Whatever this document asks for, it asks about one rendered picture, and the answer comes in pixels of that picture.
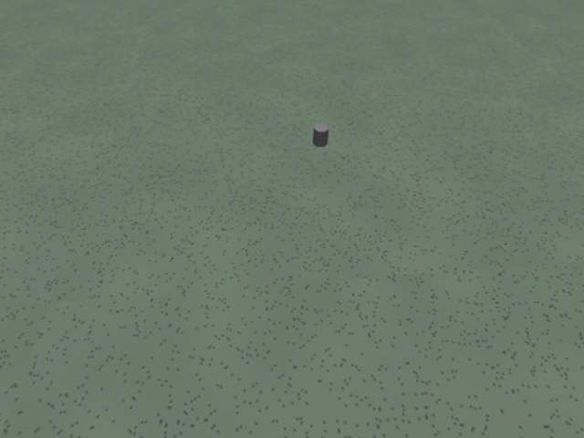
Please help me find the mug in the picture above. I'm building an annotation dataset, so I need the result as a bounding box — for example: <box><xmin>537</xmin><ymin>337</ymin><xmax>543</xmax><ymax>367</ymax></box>
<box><xmin>313</xmin><ymin>122</ymin><xmax>329</xmax><ymax>145</ymax></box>

